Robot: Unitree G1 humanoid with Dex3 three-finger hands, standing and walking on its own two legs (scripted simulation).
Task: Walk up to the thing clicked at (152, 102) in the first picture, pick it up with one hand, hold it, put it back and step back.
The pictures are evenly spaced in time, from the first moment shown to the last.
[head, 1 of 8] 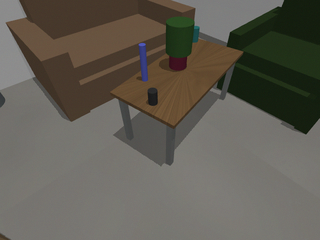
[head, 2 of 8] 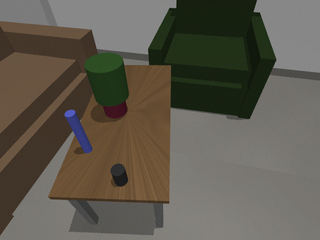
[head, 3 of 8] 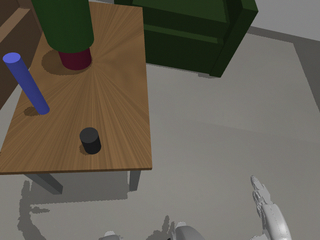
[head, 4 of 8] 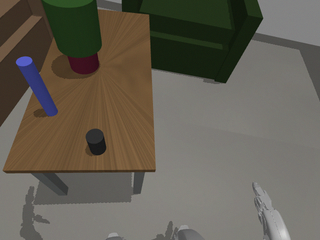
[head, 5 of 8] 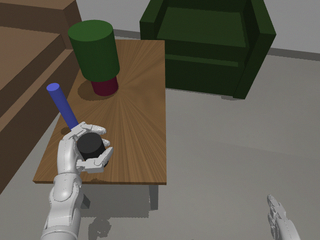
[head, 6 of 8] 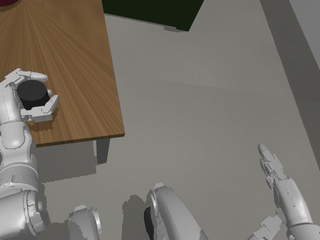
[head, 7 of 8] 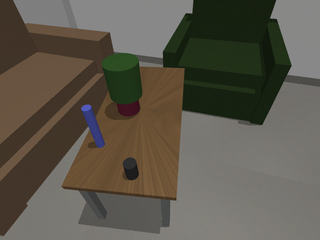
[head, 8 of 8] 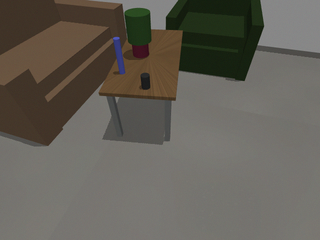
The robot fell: no
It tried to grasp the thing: yes
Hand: left
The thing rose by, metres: 0.28
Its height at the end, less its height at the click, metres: +0.00
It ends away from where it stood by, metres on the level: 0.01
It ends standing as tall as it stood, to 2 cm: yes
